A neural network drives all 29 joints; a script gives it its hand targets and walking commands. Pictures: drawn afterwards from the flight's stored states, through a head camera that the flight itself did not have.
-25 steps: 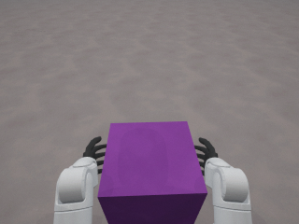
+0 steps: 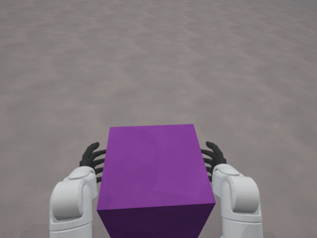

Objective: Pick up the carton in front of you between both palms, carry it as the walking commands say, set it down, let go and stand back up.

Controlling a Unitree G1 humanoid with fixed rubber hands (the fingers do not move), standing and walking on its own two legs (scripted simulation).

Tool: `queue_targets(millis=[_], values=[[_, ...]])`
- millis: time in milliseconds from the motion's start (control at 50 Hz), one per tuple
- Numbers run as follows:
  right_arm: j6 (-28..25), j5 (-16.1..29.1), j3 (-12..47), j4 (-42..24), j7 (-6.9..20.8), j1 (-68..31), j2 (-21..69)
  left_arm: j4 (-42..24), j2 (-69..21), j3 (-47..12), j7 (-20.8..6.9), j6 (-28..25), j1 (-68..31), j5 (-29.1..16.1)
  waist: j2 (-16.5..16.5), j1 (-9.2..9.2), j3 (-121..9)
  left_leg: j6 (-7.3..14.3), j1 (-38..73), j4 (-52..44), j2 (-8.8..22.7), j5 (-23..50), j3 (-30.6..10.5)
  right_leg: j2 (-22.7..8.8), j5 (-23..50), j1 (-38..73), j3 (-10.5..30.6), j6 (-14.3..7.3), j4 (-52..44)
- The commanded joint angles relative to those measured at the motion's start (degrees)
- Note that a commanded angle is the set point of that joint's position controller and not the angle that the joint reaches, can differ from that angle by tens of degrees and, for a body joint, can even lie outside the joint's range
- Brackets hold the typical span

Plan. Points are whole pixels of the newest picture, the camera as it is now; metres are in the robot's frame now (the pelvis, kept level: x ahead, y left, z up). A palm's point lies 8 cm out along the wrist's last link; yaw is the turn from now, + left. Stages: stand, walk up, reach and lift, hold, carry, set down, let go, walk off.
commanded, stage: carry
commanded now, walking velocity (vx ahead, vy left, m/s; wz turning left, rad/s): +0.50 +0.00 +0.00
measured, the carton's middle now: (154, 187) +0.27 +0.00 +0.01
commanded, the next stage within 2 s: none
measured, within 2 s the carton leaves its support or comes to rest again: neither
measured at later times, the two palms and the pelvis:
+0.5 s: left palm (118, 95) +0.57 +0.12 +0.07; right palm (200, 96) +0.59 -0.18 +0.07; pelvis +0.32 -0.05 +0.00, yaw +4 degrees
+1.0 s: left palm (116, 56) +0.85 +0.15 +0.08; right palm (182, 57) +0.85 -0.14 +0.09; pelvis +0.58 +0.00 +0.01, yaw +0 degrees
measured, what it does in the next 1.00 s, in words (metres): walks ahead: right foot, then left foot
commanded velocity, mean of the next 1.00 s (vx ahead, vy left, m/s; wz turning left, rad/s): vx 0.27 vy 0.00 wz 0.00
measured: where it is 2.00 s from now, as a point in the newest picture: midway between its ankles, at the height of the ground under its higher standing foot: (150, 196)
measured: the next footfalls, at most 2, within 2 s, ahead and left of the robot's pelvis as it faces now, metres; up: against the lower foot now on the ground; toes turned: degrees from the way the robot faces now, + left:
right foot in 0.36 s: +0.42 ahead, -0.13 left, +0.00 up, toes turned -10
left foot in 0.80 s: +0.67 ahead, +0.08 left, +0.00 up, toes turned -7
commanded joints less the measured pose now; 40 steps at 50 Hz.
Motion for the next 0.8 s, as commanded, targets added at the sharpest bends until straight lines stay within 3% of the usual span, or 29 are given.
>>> queue_targets(millis=[0, 40, 80, 160, 260, 300, 320, 340, 360, 380, 400, 420, 440, 460, 500, 540, 620, 680, 720, 760, 780], values=[[-0.6, 24.5, 39.5, -6.2, 15.3, -26.9, 53.3, -3.6, -52.5, -43.1, -13.8, -1.0, -27.5, -23.8, 5.1, -0.10, -13.8, 4.4, 27.9, -15.5, 17.5, 8.7, -25.0, -3.4, 5.3, -21.8, 4.4, -1.5, 5.8], [-1.3, 25.2, 40.2, -7.3, 15.5, -27.8, 54.3, -3.7, -54.6, -43.4, -13.5, -2.1, -27.1, -23.5, 7.6, 0.06, -13.4, 2.9, 24.5, -18.4, 15.6, 4.3, -18.8, -2.9, 9.7, -18.6, 2.2, -1.0, 0.0], [-1.7, 25.7, 40.5, -8.6, 15.8, -27.1, 53.8, -4.6, -54.6, -43.5, -13.0, -2.7, -26.0, -22.9, 9.1, 0.04, -12.0, 3.4, 24.1, -20.5, 14.5, 2.6, -15.1, -2.7, 12.9, -18.8, 0.5, -0.2, -6.4], [-1.2, 25.7, 40.3, -10.4, 15.7, -25.3, 50.7, -6.4, -52.4, -43.2, -12.1, -2.4, -24.0, -22.3, 9.0, -0.04, -8.6, 3.2, 25.9, -20.3, 11.9, 10.3, -9.3, -1.3, 18.8, -18.5, -3.3, 0.5, -21.1], [0.1, 23.3, 38.9, -7.9, 15.2, -21.8, 47.5, -5.3, -49.1, -42.5, -12.6, -0.6, -22.5, -22.3, 11.1, -0.24, -4.4, 1.5, 27.5, -17.8, 11.0, 17.2, -5.6, 0.5, 24.1, -14.1, -6.9, -1.2, -31.0], [0.5, 22.8, 39.0, -7.1, 15.1, -22.2, 47.2, -4.5, -48.6, -42.1, -13.1, -0.2, -22.9, -22.5, 11.2, 0.07, -4.6, 0.3, 27.5, -12.8, 10.7, 21.7, -3.9, 1.6, 22.4, -8.3, -8.7, -2.1, -33.2], [0.6, 22.8, 39.1, -6.9, 15.1, -22.8, 47.2, -3.6, -48.7, -41.8, -13.3, -0.1, -22.3, -22.6, 9.6, 0.93, -6.4, -1.0, 25.3, -5.8, 9.1, 24.3, -1.3, 3.8, 20.9, -0.5, -11.3, -2.3, -35.5], [0.7, 22.6, 39.3, -6.8, 15.1, -23.0, 46.9, -2.6, -48.7, -41.3, -13.5, -0.1, -21.9, -22.6, 6.7, 1.56, -9.8, -2.7, 19.3, 4.0, 6.9, 23.5, 0.1, 4.2, 17.4, 11.2, -11.1, -2.4, -34.7], [1.0, 22.6, 39.6, -6.9, 15.0, -23.8, 46.5, -1.8, -48.1, -40.5, -13.7, -0.2, -21.2, -22.2, -1.7, 2.66, -13.2, -5.0, 8.2, 18.6, 3.8, 11.8, -0.1, -6.9, 9.6, 21.7, 5.9, -4.7, -39.1], [1.2, 22.9, 40.3, -8.0, 15.0, -25.3, 47.6, 0.2, -48.8, -40.2, -14.0, -0.9, -21.6, -21.8, -18.3, 2.46, -16.9, -6.9, -9.7, 34.6, -3.3, -11.9, -3.7, -20.0, 7.4, 34.7, 29.9, -12.6, -45.3], [0.8, 23.1, 40.6, -7.5, 15.1, -26.1, 48.5, 0.0, -50.7, -40.6, -14.2, -1.3, -21.1, -22.7, -15.7, 2.38, -15.5, -5.2, -15.3, 42.1, -2.3, -17.3, -11.2, -20.3, 17.2, 33.0, 31.9, -13.6, -47.5], [0.1, 23.7, 41.1, -7.6, 15.2, -27.3, 50.8, -0.9, -52.8, -41.0, -14.3, -2.0, -22.3, -23.2, -11.6, 2.22, -15.3, -3.5, -16.3, 44.6, 0.4, -15.9, -13.1, -18.4, 24.7, 30.9, 25.0, -12.9, -45.3], [-0.8, 24.0, 41.6, -7.8, 15.3, -27.6, 52.5, -2.0, -54.9, -41.7, -14.4, -2.6, -23.5, -23.7, -4.8, 1.97, -15.7, -2.6, -15.9, 43.2, 2.5, -12.8, -14.0, -17.5, 28.0, 28.3, 20.0, -11.4, -44.2], [-1.5, 24.2, 42.0, -7.7, 15.3, -27.7, 54.2, -2.9, -56.3, -42.3, -14.5, -3.2, -24.9, -23.9, -1.4, 1.78, -14.8, -2.6, -14.2, 39.0, 4.1, -9.6, -14.4, -16.4, 29.5, 24.6, 15.8, -9.6, -45.2], [-2.7, 24.0, 42.4, -7.9, 15.0, -26.2, 56.1, -4.2, -57.2, -43.0, -14.7, -4.0, -24.9, -24.6, -3.5, 1.61, -15.2, -2.9, -11.2, 32.5, 4.1, -6.2, -12.7, -14.4, 25.6, 21.9, 9.9, -7.9, -47.8], [-3.6, 23.0, 42.5, -7.8, 14.5, -23.6, 56.4, -4.9, -56.7, -43.4, -14.9, -4.4, -23.1, -24.9, -4.8, 1.56, -14.0, -3.7, -11.8, 26.5, 3.4, -4.2, -10.8, -13.4, 23.5, 21.6, 6.4, -8.3, -49.8], [-3.9, 22.1, 42.5, -8.9, 13.7, -20.7, 54.4, -6.6, -53.5, -43.4, -15.2, -4.5, -20.7, -24.8, -5.9, 1.41, -9.9, -4.9, -10.2, 11.2, 1.0, 0.6, -5.8, -10.2, 42.0, 21.5, -2.7, -7.4, -46.8], [-2.9, 22.9, 42.6, -11.5, 13.6, -21.8, 51.6, -8.1, -50.7, -42.7, -14.7, -3.7, -20.0, -24.1, -7.9, 1.74, -8.5, -4.6, -5.7, 3.6, -1.5, 7.4, -3.0, -8.9, 51.6, 20.8, -6.4, -5.7, -44.0], [-1.7, 23.5, 42.3, -12.0, 13.8, -22.0, 49.7, -8.1, -49.1, -41.9, -14.2, -2.8, -19.4, -23.2, -7.8, 1.88, -8.1, -4.6, -1.2, -0.7, -2.3, 12.2, -1.9, -8.0, 50.8, 20.5, -7.8, -4.4, -40.8], [-0.6, 23.5, 41.6, -11.3, 14.1, -21.8, 48.1, -7.5, -47.4, -41.2, -13.8, -1.8, -19.7, -22.6, -4.8, 0.83, -8.0, -4.5, 9.5, -10.2, -3.4, 21.1, 0.2, -5.4, 48.1, 16.9, -10.3, -1.5, -32.5], [0.0, 23.2, 40.9, -10.7, 14.3, -22.1, 46.9, -7.0, -46.4, -41.0, -13.7, -1.3, -19.9, -22.3, -3.1, 0.54, -9.5, -4.3, 18.1, -10.5, -0.2, 28.0, -2.2, -4.4, 42.7, 12.2, -9.5, 0.3, -28.0]])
